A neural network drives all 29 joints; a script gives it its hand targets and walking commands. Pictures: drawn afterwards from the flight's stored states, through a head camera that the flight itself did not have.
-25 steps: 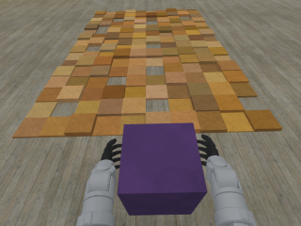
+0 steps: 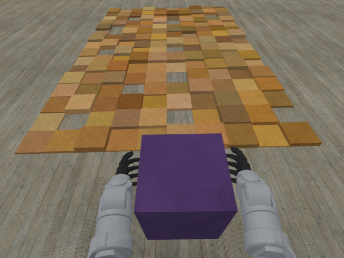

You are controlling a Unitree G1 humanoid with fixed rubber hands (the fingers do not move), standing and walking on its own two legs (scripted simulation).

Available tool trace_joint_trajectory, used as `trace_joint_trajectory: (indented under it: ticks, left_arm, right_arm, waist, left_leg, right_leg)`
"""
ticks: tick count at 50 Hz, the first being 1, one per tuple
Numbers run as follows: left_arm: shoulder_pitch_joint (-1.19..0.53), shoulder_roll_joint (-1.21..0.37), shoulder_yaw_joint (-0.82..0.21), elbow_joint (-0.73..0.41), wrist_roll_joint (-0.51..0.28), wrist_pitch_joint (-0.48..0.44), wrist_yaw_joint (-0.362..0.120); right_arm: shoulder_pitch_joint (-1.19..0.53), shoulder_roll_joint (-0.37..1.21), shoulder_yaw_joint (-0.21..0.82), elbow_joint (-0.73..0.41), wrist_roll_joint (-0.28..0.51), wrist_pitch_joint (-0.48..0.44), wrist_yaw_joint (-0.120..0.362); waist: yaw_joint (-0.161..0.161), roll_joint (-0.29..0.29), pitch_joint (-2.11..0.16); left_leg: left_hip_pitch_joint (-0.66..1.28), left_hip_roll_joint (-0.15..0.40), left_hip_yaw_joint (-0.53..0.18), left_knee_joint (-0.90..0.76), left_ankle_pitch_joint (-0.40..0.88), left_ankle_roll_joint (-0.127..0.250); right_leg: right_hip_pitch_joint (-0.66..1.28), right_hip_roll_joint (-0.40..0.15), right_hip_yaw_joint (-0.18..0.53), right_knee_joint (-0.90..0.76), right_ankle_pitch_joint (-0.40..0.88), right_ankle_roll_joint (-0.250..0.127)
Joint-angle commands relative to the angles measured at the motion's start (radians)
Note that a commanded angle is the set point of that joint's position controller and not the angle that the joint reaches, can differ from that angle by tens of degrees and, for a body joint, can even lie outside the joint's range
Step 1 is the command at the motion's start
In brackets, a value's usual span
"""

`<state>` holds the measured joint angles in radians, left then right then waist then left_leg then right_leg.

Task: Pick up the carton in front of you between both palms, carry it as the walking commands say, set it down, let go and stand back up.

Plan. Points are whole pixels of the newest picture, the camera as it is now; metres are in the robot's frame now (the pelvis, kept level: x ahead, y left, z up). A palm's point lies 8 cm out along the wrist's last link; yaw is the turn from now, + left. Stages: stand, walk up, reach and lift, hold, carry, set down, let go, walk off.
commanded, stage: reach and lift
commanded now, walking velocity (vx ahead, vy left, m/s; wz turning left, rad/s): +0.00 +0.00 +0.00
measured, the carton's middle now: (182, 189) +0.31 +0.00 -0.05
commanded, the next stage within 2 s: hold in 0.44 s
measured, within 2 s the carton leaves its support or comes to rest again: neither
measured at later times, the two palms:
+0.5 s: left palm (122, 177) +0.29 +0.15 +0.04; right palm (244, 172) +0.30 -0.15 +0.05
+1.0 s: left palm (121, 176) +0.29 +0.15 +0.05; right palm (246, 172) +0.29 -0.15 +0.06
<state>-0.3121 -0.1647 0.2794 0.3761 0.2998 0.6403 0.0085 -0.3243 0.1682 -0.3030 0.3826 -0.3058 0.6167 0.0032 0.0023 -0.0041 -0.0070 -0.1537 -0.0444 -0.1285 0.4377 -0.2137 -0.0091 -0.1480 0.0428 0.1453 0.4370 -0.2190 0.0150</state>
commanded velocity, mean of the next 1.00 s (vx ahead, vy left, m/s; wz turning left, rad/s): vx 0.00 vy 0.00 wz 0.00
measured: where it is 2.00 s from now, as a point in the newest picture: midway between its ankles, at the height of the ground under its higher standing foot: outside the picture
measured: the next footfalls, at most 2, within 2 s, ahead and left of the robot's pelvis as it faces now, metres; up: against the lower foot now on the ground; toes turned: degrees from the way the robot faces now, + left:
left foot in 1.60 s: +0.15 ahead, +0.10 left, +0.00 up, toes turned +9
right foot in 1.90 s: +0.39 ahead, -0.14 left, +0.00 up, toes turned -12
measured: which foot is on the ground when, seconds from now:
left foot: down 0.00-1.00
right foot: down 0.00-1.00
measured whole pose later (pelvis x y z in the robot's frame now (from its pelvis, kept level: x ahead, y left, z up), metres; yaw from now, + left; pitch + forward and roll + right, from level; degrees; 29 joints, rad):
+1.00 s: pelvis +0.00 +0.00 +0.00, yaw +0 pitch -7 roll +0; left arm -0.30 -0.16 0.25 0.28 0.30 0.76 0.00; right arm -0.32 0.17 -0.27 0.29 -0.30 0.74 0.01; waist 0.00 0.00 0.00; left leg -0.06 -0.04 -0.12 0.37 -0.19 -0.01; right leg -0.05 0.04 0.13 0.38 -0.20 0.01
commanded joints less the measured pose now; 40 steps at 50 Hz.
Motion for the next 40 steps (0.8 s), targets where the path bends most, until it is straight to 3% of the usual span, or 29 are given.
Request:
trace_joint_trajectory:
  ticks: [1, 21, 27, 33, 40]
  left_arm:
    - [-0.521, -0.965, -0.555, -0.027, -0.255, -0.034, -0.247]
    - [-0.454, -0.932, -0.585, -0.126, -0.281, 0.014, -0.247]
    - [-0.439, -0.927, -0.657, -0.232, -0.326, 0.056, -0.243]
    - [-0.432, -0.884, -0.579, -0.171, -0.282, 0.092, -0.246]
    - [-0.519, -0.924, -0.592, -0.166, -0.295, 0.081, -0.258]
  right_arm:
    - [-0.464, 0.949, 0.548, 0.023, 0.238, -0.008, 0.253]
    - [-0.395, 0.939, 0.587, -0.074, 0.271, 0.044, 0.246]
    - [-0.375, 0.942, 0.66, -0.179, 0.316, 0.086, 0.236]
    - [-0.371, 0.904, 0.586, -0.125, 0.274, 0.125, 0.241]
    - [-0.459, 0.933, 0.597, -0.117, 0.286, 0.113, 0.255]
  waist:
    - [-0.002, 0.01, -0.259]
    - [0.0, 0.002, -0.238]
    - [-0.006, -0.001, -0.285]
    - [-0.004, 0.001, -0.137]
    - [-0.004, 0.002, -0.191]
  left_leg:
    - [0.095, -0.041, 0.066, -0.074, 0.156, -0.011]
    - [0.136, -0.051, 0.061, -0.101, 0.222, -0.01]
    - [0.179, -0.052, 0.053, -0.113, 0.292, -0.012]
    - [0.131, -0.047, 0.063, -0.145, 0.123, -0.004]
    - [0.136, -0.044, 0.066, -0.128, 0.111, -0.003]
  right_leg:
    - [0.062, 0.051, -0.079, -0.073, 0.147, -0.005]
    - [0.113, 0.052, -0.071, -0.105, 0.233, 0.007]
    - [0.164, 0.051, -0.065, -0.116, 0.313, 0.015]
    - [0.115, 0.045, -0.072, -0.149, 0.138, 0.004]
    - [0.116, 0.043, -0.078, -0.129, 0.122, 0.003]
